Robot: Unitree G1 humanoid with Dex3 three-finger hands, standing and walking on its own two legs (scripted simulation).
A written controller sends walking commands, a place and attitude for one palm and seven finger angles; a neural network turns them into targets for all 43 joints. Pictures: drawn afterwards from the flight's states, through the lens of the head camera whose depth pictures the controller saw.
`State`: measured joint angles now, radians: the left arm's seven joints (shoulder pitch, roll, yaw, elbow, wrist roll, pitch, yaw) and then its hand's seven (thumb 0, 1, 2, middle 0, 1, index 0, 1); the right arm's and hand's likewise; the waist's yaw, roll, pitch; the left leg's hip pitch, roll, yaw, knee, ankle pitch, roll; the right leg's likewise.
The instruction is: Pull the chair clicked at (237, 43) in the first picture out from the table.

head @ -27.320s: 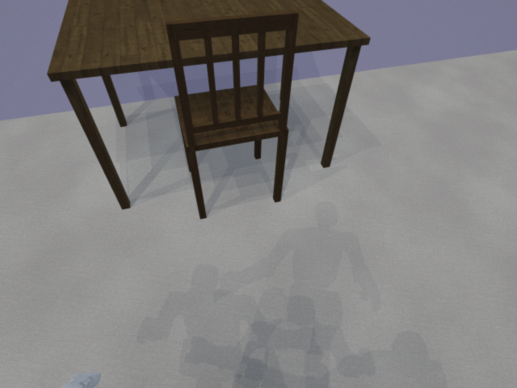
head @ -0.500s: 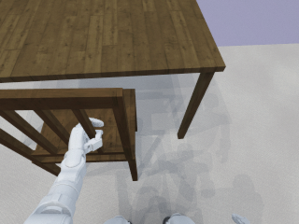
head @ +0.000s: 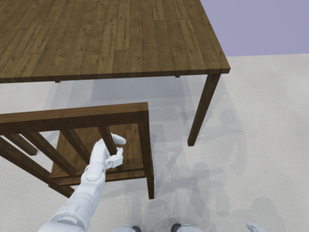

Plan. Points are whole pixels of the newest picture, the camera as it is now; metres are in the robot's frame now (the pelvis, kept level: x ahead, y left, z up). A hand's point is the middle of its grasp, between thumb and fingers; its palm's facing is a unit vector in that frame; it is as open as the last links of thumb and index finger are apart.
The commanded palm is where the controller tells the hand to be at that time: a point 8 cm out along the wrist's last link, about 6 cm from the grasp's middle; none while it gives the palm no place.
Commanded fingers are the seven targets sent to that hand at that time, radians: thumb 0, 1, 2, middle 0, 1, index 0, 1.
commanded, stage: step backward, pulling the chair out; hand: left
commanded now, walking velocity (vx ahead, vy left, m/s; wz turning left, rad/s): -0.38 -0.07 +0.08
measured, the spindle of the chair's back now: (84, 152) +0.34 +0.22 -0.06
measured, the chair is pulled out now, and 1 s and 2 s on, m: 0.18 0.22 0.34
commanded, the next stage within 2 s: none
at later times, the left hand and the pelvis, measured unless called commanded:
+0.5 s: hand (119, 160) +0.32 +0.11 -0.06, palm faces -0.01 -0.98 -0.17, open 5.2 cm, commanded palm +0.30 +0.16 -0.06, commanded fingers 0.00 0.90 0.90 -0.50 -1.45 -0.50 -1.45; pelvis -0.02 +0.01 +0.00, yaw +3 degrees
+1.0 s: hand (115, 172) +0.28 +0.12 -0.06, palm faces -0.04 -0.98 -0.17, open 5.2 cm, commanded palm +0.27 +0.17 -0.06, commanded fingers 0.00 0.90 0.90 -0.50 -1.45 -0.50 -1.45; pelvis -0.06 +0.01 +0.00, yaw +0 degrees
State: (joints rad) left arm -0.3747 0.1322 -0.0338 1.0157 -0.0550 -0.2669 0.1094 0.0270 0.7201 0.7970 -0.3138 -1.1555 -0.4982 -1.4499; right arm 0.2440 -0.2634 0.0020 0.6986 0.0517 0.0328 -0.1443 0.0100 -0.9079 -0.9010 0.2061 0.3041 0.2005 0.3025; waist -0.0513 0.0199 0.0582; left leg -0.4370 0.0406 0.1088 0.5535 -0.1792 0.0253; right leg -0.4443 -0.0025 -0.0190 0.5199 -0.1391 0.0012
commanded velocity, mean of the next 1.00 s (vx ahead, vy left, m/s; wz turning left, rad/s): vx -0.38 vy -0.03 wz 0.06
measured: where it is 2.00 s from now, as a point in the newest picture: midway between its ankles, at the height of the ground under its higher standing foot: outside the picture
